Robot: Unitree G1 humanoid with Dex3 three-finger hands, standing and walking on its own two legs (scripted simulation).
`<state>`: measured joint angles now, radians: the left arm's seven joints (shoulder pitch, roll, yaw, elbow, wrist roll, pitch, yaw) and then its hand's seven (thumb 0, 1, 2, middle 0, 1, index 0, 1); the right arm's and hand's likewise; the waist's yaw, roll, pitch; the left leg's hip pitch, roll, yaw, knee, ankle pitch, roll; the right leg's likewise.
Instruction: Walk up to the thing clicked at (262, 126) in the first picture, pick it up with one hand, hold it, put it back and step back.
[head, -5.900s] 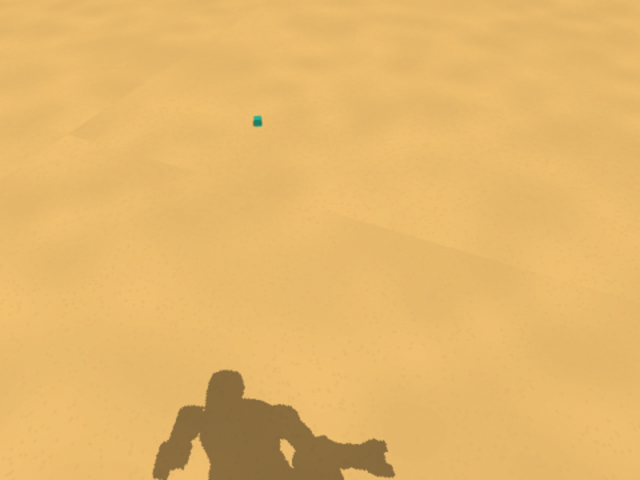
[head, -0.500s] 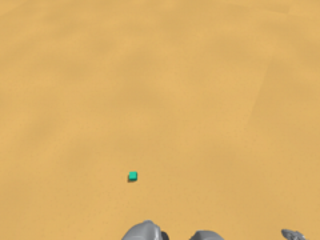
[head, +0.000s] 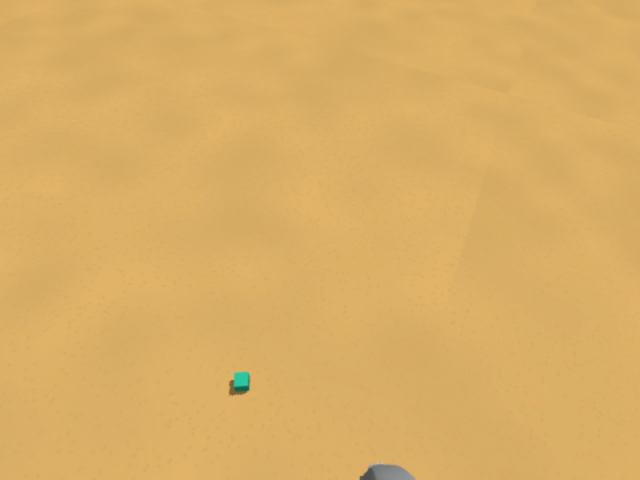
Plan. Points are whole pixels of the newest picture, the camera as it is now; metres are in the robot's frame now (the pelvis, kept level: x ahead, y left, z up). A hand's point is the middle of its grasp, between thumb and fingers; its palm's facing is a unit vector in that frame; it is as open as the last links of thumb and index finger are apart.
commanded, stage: walk up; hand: left
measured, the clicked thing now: (241, 381) +0.51 +0.18 -0.74
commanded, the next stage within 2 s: stand in 1.46 s
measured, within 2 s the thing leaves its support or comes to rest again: neither
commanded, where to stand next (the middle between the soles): +0.12 -0.08 m, yaw +1 degrees
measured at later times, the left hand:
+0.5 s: hand out of the picture +0.12 +0.21 -0.15, palm faces +0.02 -0.94 -0.33, open 7.4 cm
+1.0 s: hand out of the picture +0.12 +0.21 -0.14, palm faces +0.03 -0.95 -0.31, open 7.4 cm
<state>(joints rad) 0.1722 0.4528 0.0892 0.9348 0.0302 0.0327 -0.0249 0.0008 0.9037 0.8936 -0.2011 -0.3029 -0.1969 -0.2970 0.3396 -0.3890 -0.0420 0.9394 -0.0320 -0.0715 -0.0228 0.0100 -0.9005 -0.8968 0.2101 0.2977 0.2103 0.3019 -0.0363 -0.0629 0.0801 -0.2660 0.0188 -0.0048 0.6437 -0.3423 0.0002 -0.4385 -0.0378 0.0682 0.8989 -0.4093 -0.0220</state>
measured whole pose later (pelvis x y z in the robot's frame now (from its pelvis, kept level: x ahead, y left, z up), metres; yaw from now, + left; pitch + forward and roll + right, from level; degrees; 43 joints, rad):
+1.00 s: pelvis +0.03 -0.04 +0.02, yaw +1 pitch -2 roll +0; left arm 0.05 0.34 0.03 1.13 0.01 0.01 -0.02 0.00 0.90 0.89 -0.20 -0.30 -0.20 -0.30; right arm 0.10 -0.36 0.01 1.13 -0.01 -0.03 -0.01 0.01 -0.91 -0.90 0.21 0.30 0.21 0.30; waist 0.00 -0.01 0.06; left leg -0.14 0.04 -0.03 0.41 -0.24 -0.04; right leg -0.17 -0.03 -0.02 0.43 -0.22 0.02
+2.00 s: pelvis +0.02 -0.05 +0.02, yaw +1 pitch -2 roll +0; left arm 0.11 0.35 0.01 1.14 0.01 -0.01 -0.01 0.00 0.90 0.89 -0.20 -0.30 -0.20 -0.30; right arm 0.11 -0.35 0.00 1.14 -0.01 0.00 0.02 0.01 -0.91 -0.90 0.20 0.30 0.20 0.30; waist 0.00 0.01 0.07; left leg -0.12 0.05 -0.03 0.34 -0.18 -0.06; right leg -0.15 -0.02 -0.03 0.36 -0.18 0.01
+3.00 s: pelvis +0.02 -0.05 +0.02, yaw +1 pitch -2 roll +0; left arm 0.12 0.35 0.00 1.13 0.01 -0.01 -0.01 0.00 0.90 0.89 -0.20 -0.30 -0.20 -0.30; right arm 0.12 -0.36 0.00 1.13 -0.01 0.00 0.01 0.01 -0.91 -0.90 0.20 0.30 0.21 0.30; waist 0.00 0.01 0.06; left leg -0.10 0.05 -0.03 0.33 -0.18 -0.06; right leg -0.14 -0.02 -0.02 0.36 -0.18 0.01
